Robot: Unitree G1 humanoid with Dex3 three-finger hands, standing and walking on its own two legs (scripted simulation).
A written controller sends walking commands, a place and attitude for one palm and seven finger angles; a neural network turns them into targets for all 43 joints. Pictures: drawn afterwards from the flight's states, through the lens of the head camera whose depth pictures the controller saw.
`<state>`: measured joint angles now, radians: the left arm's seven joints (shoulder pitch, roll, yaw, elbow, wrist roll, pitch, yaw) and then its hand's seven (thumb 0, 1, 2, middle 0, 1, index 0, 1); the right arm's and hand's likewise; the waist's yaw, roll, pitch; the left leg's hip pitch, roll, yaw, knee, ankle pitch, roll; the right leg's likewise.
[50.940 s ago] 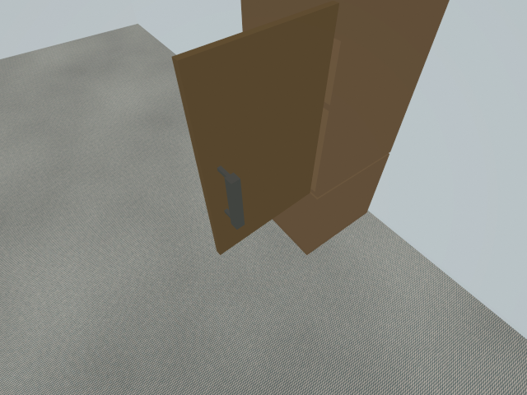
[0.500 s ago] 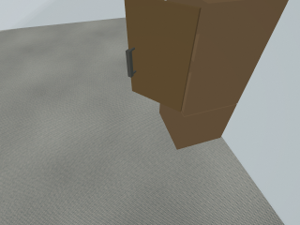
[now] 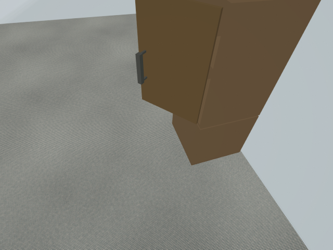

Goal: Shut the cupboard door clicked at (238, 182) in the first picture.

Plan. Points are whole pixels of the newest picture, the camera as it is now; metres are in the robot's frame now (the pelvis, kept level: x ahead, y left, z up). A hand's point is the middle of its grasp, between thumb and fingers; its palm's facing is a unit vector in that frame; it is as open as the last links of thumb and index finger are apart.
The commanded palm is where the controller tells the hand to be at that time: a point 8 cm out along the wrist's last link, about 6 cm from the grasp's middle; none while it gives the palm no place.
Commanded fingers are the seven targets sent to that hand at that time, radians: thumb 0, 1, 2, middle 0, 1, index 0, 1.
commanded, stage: look to check the result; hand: left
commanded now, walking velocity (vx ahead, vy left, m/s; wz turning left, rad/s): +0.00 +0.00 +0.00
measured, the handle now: (142, 67) +0.96 +0.17 -0.10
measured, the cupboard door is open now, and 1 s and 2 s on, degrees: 40 40 40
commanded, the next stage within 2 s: walk to a spot facing it in 0.48 s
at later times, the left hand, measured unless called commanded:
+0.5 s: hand out of the picture +0.01 +0.18 -0.18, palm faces +0.02 -0.98 -0.22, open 7.4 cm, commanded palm none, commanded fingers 0.00 0.90 0.90 -0.20 -0.30 -0.20 -0.30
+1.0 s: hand out of the picture +0.00 +0.21 -0.21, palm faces +0.21 -0.96 -0.20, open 7.4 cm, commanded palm none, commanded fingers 0.00 0.90 0.90 -0.20 -0.30 -0.20 -0.30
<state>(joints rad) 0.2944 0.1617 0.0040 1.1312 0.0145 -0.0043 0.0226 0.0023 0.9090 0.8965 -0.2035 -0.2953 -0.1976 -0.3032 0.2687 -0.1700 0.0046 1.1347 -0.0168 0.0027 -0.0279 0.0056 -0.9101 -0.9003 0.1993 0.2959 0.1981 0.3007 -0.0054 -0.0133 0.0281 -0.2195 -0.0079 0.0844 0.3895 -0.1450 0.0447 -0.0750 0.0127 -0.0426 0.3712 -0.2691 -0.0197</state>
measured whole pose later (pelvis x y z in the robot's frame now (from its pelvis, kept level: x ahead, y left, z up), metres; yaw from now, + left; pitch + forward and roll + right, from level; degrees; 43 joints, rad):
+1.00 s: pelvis +0.01 +0.01 -0.02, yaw +11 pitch -2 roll -1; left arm 0.25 0.21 0.06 1.01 0.03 0.02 0.03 0.00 0.91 0.90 -0.20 -0.30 -0.20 -0.30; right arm 0.24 -0.17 -0.04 1.03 -0.02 0.06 0.01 0.01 -0.91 -0.90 0.20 0.30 0.20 0.30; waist -0.01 -0.05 0.11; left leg -0.34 0.02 0.07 0.71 -0.35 -0.02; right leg -0.12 -0.07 -0.21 0.63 -0.45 0.00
